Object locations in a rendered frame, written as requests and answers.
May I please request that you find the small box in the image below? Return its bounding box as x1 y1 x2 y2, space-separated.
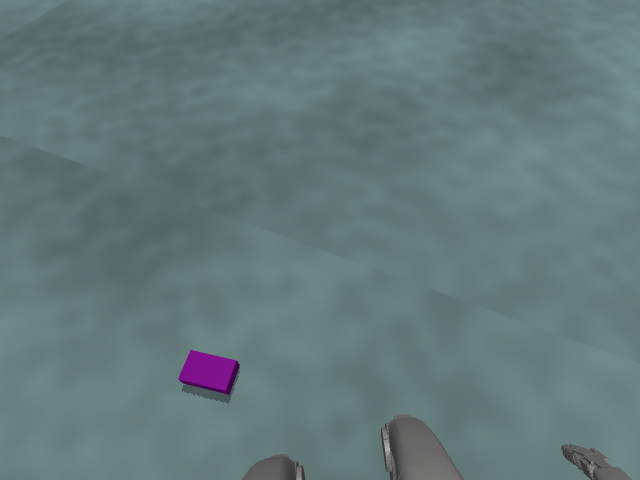
178 350 240 395

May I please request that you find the right robot hand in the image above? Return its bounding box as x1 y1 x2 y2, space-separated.
561 444 631 480

